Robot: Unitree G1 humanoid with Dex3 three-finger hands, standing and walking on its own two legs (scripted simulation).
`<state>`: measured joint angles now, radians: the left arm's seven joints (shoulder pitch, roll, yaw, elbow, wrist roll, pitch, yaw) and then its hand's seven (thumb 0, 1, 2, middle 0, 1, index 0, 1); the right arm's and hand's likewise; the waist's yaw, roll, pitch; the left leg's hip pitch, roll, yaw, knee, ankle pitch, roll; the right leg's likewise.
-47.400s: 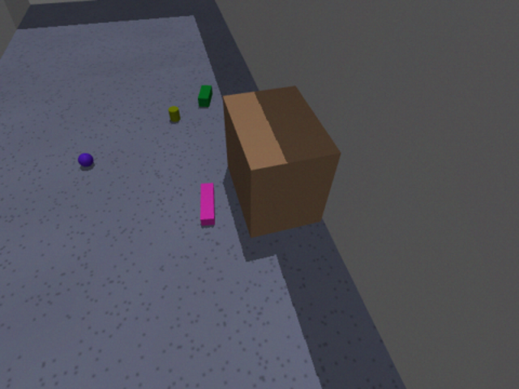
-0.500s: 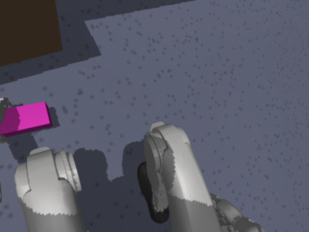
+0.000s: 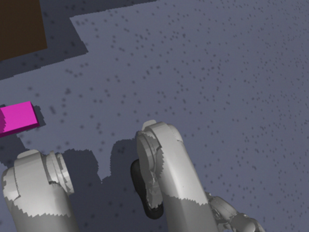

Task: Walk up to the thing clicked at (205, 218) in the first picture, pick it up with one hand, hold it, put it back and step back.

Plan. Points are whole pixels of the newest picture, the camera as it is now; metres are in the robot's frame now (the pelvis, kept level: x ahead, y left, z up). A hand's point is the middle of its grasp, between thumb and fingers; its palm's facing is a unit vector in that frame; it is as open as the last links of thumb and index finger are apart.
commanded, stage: rest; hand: left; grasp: from above
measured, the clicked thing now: out of the picture +0.40 +0.30 -0.26
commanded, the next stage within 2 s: open in 0.16 s
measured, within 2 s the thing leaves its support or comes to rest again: neither
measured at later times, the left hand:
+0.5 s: hand out of the picture +0.38 +0.31 -0.24, palm faces -0.43 -0.13 -0.89, open 9.8 cm
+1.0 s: hand out of the picture +0.38 +0.32 -0.25, palm faces -0.45 -0.16 -0.88, open 13.9 cm
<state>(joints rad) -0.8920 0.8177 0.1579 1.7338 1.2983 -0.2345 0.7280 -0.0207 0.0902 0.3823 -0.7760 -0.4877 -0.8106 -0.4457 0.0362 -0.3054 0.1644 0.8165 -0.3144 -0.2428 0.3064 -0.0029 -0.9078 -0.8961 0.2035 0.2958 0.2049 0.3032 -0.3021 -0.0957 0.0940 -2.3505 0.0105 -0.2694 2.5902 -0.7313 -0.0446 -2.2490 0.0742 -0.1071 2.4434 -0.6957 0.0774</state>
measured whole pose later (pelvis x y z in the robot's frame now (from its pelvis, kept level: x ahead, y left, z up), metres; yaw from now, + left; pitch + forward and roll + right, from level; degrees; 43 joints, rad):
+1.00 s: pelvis +0.00 +0.00 +0.00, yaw -1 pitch +25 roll -14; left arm -0.89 0.86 0.12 1.72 1.26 -0.26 0.70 0.00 -0.51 1.06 -0.12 -0.99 -0.09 -1.03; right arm 0.04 -0.33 0.20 0.80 -0.31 -0.31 0.35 0.00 -0.90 -0.90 0.20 0.30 0.20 0.30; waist -0.30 -0.11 0.14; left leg -2.33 0.01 -0.29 2.60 -0.73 -0.04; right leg -2.21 0.08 -0.13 2.42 -0.69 0.08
